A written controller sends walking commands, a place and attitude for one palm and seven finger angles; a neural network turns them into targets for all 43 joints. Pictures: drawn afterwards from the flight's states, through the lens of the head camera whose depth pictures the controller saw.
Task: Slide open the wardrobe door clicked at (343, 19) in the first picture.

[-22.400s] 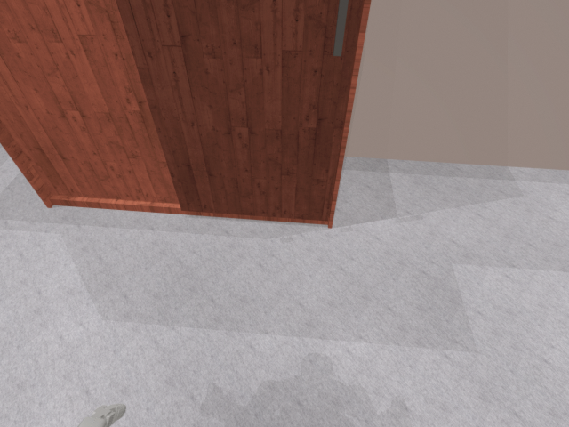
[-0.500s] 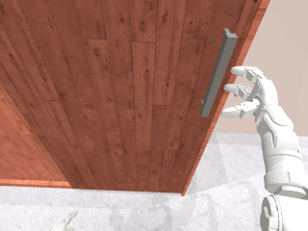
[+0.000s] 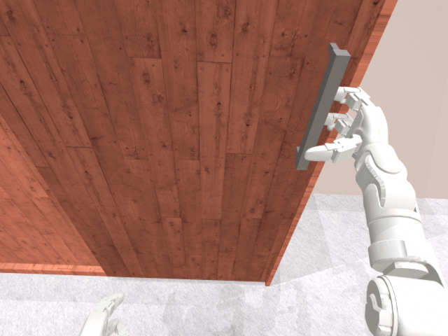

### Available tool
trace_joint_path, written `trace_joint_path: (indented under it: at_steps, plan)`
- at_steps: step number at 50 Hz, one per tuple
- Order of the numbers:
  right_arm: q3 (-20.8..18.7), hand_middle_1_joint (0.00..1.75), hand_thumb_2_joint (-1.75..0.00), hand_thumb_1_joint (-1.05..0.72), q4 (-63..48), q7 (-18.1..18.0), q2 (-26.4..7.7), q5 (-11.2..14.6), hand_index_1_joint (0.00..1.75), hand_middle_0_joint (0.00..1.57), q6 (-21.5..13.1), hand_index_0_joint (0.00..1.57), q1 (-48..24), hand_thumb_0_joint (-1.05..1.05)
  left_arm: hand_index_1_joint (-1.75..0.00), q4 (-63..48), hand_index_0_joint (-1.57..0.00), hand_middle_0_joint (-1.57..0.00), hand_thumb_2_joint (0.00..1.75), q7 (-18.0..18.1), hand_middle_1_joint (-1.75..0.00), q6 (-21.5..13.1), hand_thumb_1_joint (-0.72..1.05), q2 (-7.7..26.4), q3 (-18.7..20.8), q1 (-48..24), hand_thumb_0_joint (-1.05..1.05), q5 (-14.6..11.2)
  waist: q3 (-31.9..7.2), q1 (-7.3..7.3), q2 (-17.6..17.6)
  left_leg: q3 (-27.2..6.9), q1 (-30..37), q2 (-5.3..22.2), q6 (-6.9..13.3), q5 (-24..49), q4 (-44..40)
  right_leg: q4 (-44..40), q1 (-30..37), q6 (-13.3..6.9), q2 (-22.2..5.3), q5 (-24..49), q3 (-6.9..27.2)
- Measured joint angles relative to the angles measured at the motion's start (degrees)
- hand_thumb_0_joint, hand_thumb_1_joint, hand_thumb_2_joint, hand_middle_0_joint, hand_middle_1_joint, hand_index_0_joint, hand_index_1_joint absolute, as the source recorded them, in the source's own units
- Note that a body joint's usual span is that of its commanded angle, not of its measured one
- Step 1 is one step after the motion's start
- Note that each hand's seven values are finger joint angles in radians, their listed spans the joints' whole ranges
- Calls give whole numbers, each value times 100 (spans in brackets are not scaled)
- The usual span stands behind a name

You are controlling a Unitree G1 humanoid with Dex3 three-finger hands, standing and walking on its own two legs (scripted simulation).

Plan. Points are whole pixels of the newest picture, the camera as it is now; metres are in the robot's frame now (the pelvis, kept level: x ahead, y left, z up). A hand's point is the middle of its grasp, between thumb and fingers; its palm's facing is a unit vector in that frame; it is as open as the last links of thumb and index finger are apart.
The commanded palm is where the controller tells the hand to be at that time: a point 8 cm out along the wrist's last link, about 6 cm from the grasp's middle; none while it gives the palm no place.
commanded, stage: feel for the door with the fingertips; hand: right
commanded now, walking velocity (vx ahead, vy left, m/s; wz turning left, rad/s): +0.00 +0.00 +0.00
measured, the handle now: (315, 113) +0.48 -0.12 +0.19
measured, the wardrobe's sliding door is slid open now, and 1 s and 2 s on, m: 0.00 0.00 0.00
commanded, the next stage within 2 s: slide the fingers in behind the handle in 0.16 s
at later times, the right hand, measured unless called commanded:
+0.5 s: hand (329, 126) +0.44 -0.14 +0.19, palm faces -0.03 +1.00 +0.00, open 13.8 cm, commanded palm +0.41 -0.19 +0.19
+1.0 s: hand (316, 125) +0.43 -0.11 +0.19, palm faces -0.05 +1.00 +0.03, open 14.0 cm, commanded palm +0.41 -0.17 +0.19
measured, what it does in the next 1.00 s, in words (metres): stands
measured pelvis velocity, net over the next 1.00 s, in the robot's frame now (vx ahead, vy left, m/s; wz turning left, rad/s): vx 0.00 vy -0.01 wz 0.02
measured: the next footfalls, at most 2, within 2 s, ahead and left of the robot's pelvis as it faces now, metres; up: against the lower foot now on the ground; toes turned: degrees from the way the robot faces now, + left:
none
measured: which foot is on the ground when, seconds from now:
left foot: down 0.00-1.00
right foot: down 0.00-1.00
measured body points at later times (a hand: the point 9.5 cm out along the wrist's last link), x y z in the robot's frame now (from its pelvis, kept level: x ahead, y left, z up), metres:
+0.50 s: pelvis +0.00 +0.00 +0.00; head -0.01 +0.01 +0.45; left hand +0.08 +0.26 -0.11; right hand +0.43 -0.19 +0.19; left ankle -0.02 +0.10 -0.73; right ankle +0.01 -0.12 -0.73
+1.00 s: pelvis +0.00 -0.01 +0.00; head +0.00 +0.00 +0.45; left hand +0.13 +0.23 -0.10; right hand +0.43 -0.17 +0.19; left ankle -0.02 +0.10 -0.73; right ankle +0.01 -0.12 -0.73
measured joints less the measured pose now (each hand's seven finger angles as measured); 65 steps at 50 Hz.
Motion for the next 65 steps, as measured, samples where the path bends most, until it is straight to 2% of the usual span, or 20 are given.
trace_joint_path:
  at_steps: [6, 15, 27, 35, 44, 48, 51, 57, 65]
  plan:
    - [-76, 120, -30, 50, 500, 54, -129, -26, 121, 30, -116, 30, -274, -1, -30, 58, -20, -20, 90, 10, -30, 3, 90, 70, 51, 136, 1, -7, 4, 85, 5, -4, -98, -16, 14, 14, 13, 6, -90, 10, -16, 15, -2]
    - [-163, 124, -30, 50, 777, 167, -215, -41, 123, 34, -426, 34, -300, -1, -30, 176, -20, -20, 90, 4, -30, -44, 90, 110, 115, 405, 1, -11, -17, 126, 3, -32, -120, -37, 13, 42, -19, -9, -108, 6, -36, 21, -28]
    - [-260, 122, -30, 50, 763, 186, -191, -20, 121, 33, -565, 32, -208, -1, -30, 114, -20, -20, 90, -41, -30, -129, 90, 70, 98, 419, 2, -19, -29, 146, -17, -119, -120, -37, -23, 101, -65, -36, -84, -28, -39, 36, -113]
    - [-118, 120, -30, 50, 478, 99, -83, -46, 121, 30, -423, 30, -89, -1, -30, 35, -20, -20, 90, -68, -30, -148, 90, 33, 90, 324, 1, -26, -28, 84, 11, -130, -95, -18, -51, 102, -82, -21, -73, -53, -20, 17, -124]
    - [205, 120, -30, 50, 153, -142, 245, -68, 120, 30, -234, 30, -124, -1, -30, 33, -20, -20, 90, -106, -30, -139, 90, -6, 88, 150, 1, -6, -22, 15, 19, -103, -82, 33, -82, 57, -47, 16, -79, -78, 32, -16, -97]
    - [159, 120, -30, 50, 104, -253, 367, -73, 120, 30, -138, 30, -123, -1, -30, 27, -20, -20, 90, -127, -30, -78, 90, -41, 59, 75, 1, 32, -48, 27, 9, -127, -86, 39, -86, 44, -40, -3, -61, -82, 37, -24, -120]
    - [48, 121, -30, 50, 1, -297, 353, -88, 120, 32, -83, 30, 2, -1, -30, -16, -20, -20, 90, -131, -30, -3, 90, -81, 37, 71, 1, 52, -88, 43, 15, -160, -60, 26, -80, 42, -58, -45, -9, -76, 24, -26, -153]
    - [91, 121, -30, 50, -248, -337, 268, -129, 120, 31, -48, 30, 206, -1, -30, -66, -20, -20, 90, -140, -30, 64, 90, -89, 54, 135, 1, 37, -59, 11, 14, -137, 26, -6, -56, 30, -88, -35, 52, -51, -6, -51, -128]
    - [173, 120, -30, 50, -511, -289, 347, -3, 119, 30, 134, 26, 306, -1, -30, 18, -20, -20, 90, -104, -30, 111, 90, -23, 77, 103, 2, 20, -75, -41, -5, -74, 107, -6, -43, 25, -111, -40, 101, -37, -2, -43, -65]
